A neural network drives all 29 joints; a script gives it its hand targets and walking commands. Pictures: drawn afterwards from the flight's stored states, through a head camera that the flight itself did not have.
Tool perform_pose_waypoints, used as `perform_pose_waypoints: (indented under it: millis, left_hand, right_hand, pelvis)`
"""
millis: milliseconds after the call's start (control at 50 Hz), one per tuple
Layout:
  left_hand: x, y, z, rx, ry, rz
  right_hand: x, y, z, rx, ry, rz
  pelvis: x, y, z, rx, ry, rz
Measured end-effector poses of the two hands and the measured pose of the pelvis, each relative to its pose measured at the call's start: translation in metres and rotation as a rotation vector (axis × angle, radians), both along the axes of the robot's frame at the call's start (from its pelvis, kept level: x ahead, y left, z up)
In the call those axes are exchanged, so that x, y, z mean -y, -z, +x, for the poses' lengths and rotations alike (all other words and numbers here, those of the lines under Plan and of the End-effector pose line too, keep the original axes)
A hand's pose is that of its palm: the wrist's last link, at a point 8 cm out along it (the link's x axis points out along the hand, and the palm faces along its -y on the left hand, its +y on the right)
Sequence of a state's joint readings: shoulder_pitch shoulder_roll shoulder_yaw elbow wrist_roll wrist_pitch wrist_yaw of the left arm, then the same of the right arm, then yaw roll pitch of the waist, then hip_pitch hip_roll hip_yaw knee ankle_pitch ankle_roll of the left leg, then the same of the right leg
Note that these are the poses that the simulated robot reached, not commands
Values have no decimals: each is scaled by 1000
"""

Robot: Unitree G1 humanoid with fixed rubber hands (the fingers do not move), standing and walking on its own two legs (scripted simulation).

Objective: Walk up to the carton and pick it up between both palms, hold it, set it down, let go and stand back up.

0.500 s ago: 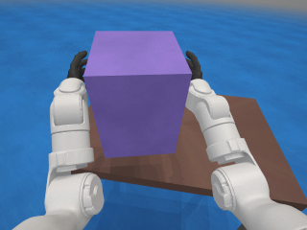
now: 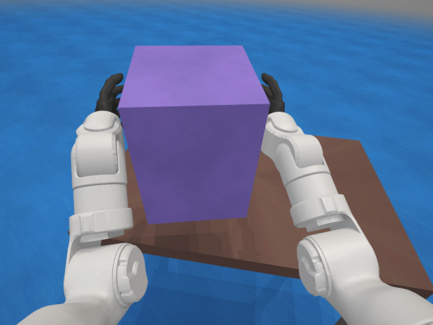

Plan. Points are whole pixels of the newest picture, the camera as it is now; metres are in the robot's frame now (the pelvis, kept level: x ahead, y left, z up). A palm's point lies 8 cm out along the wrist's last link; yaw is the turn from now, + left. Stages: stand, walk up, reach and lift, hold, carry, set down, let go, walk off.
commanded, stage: hold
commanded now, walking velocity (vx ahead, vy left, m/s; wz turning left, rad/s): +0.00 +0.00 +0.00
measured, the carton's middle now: (194, 136) +0.37 +0.01 +0.22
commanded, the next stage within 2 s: set down in 1.72 s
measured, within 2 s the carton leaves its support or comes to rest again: neither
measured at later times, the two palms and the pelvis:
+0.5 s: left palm (107, 121) +0.37 +0.15 +0.25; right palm (270, 119) +0.37 -0.13 +0.25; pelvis +0.00 +0.00 +0.00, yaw +0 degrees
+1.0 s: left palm (110, 117) +0.37 +0.14 +0.26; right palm (274, 117) +0.36 -0.13 +0.26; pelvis +0.00 +0.00 +0.00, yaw +0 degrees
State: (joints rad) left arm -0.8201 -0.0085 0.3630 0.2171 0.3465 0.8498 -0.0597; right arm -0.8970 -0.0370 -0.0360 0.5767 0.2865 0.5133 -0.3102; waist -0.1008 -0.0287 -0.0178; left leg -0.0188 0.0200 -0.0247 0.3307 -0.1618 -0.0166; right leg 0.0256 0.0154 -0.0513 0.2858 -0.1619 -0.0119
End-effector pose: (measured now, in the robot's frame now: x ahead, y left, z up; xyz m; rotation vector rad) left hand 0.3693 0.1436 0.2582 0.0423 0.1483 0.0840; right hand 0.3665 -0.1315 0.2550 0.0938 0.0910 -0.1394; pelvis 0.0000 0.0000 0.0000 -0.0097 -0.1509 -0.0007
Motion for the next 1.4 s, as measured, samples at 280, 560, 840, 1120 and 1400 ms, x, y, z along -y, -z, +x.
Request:
perform_pose_waypoints:
  millis: [280,560,840,1120,1400]
  left_hand:
    - [0,0,2,15,11,-1]
    - [-2,5,0,-7,1,6]
    - [2,-4,-2,11,1,2]
    - [2,-1,-2,4,7,-2]
    - [0,-2,1,2,1,18]
  right_hand:
    - [0,-2,0,15,8,-8]
    - [-2,6,0,-7,1,14]
    - [2,-1,-3,10,5,10]
    - [2,-1,-4,2,7,-7]
    - [-1,4,1,-1,0,7]
  pelvis:
    - [-2,0,3,3,3,-2]
    - [-4,0,1,3,0,-3]
    - [-1,0,-1,3,5,-1]
    - [0,0,-2,5,5,0]
    - [-1,0,0,-2,-4,-2]
